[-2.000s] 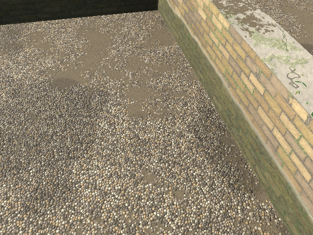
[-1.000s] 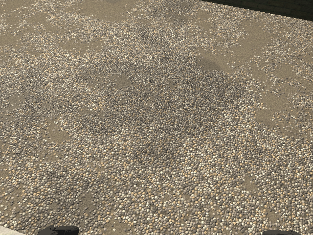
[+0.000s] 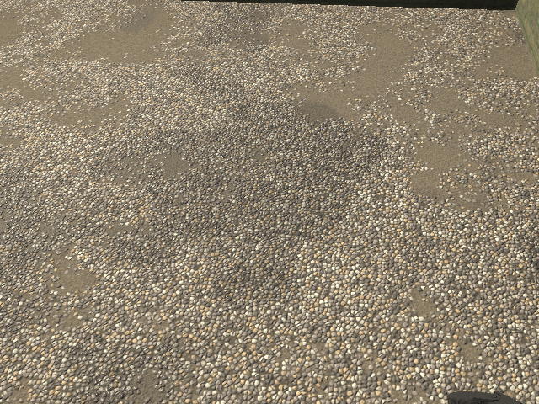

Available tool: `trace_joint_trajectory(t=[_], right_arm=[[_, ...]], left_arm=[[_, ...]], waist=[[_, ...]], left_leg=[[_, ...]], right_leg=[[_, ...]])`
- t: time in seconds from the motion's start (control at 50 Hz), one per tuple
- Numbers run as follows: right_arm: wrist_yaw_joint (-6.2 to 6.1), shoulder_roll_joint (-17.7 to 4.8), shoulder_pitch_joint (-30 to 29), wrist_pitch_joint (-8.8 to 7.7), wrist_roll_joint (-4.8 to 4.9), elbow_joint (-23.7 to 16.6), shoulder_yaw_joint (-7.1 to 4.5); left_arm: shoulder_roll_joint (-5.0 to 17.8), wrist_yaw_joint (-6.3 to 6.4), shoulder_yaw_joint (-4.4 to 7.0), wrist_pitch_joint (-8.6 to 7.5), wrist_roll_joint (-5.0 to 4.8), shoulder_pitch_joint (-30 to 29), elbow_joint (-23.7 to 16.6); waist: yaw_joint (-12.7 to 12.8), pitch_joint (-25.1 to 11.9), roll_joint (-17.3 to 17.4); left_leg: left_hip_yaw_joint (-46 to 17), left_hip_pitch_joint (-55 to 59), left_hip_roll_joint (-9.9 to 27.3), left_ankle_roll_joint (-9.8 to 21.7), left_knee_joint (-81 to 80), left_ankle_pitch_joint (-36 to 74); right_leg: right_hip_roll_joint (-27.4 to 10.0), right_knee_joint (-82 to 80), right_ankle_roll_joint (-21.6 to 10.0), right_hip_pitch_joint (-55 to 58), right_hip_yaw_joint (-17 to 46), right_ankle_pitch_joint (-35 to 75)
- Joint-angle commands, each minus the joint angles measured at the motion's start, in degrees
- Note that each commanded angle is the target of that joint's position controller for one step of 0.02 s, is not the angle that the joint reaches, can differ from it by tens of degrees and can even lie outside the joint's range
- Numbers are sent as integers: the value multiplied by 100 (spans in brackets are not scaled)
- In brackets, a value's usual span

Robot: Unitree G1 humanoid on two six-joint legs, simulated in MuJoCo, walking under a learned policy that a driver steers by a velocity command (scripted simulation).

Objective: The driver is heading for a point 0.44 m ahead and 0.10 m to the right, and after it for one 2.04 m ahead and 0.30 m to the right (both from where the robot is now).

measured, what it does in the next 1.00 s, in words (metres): stands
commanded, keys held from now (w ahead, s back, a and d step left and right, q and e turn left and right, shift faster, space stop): w+e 0.02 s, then no key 0.98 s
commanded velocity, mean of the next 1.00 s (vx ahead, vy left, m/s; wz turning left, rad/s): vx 0.13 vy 0.00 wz -0.14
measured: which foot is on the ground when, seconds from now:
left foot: down 0.00-1.00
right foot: down 0.00-1.00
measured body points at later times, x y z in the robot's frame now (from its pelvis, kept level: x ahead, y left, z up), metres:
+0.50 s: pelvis -0.02 +0.01 +0.02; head -0.02 +0.00 +0.47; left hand +0.14 +0.22 -0.08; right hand +0.11 -0.23 -0.09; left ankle +0.00 +0.11 -0.71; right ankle -0.01 -0.12 -0.71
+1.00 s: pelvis -0.02 +0.02 +0.02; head -0.01 +0.02 +0.47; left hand +0.11 +0.24 -0.09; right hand +0.08 -0.23 -0.10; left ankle -0.01 +0.11 -0.71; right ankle -0.01 -0.12 -0.71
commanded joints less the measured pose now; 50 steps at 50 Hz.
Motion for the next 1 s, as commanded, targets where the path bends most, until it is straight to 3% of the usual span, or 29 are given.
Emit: trace_joint_trajectory(t=[0.02,0.16,0.26,0.34,0.58,0.6,0.64,0.66,0.7,0.78,1.0], right_arm=[[16,-301,-476,-79,-1,-582,-98],[-19,-227,-367,-87,60,-497,-69],[-20,-320,-145,-127,82,-247,-60],[5,-434,-125,-97,56,-129,-73],[-7,-552,183,37,44,45,-139],[-155,-473,449,0,-99,71,-21],[-218,-534,342,-71,-68,128,13],[-215,-499,327,-93,-111,153,66],[-196,-526,350,-114,-104,231,96],[-186,-644,435,-100,-31,355,106],[-203,-641,637,-25,-33,507,136]], left_arm=[[598,4,196,-70,11,-98,-468],[565,-9,181,-193,81,-89,-450],[427,-54,145,-237,76,65,-405],[409,-73,127,-272,86,251,-295],[487,18,113,-270,133,320,-166],[618,94,96,-154,67,616,-230],[580,175,62,-57,80,466,-354],[508,179,15,-45,110,492,-385],[500,187,2,-60,102,695,-316],[577,202,-8,-72,123,875,-247],[662,256,-25,-45,155,1054,-176]], waist=[[141,-681,-317],[-4,-488,-518],[-13,-249,-146],[89,-133,8],[11,-437,-181],[-27,-451,-513],[-21,-193,-357],[21,-257,-179],[87,-299,-23],[83,-167,-144],[23,-167,-253]], left_leg=[[-129,1064,-182,-174,-308,989],[-252,1429,-62,-57,-727,96],[-453,1583,363,113,-1400,330],[-425,1337,432,150,-1633,626],[-323,1565,319,209,-1377,1238],[-290,1655,405,431,-1533,824],[-352,1528,413,483,-1682,802],[-398,1547,500,533,-1798,994],[-417,1510,685,572,-2044,1149],[-247,1521,645,522,-2084,1118],[-68,1691,461,447,-1921,1072]], right_leg=[[-158,-928,-465,-634,433,3358],[-232,-1748,-434,-1115,960,1400],[-144,-1891,-185,-1172,681,401],[-87,-1776,-77,-900,483,812],[-136,-1752,-140,-872,546,1477],[-280,-1869,-283,-868,924,1117],[-334,-1924,-267,-975,965,953],[-312,-1826,-197,-882,925,858],[-233,-1658,-35,-664,674,921],[-239,-1680,-14,-578,613,1346],[-216,-1812,-133,-624,752,1732]])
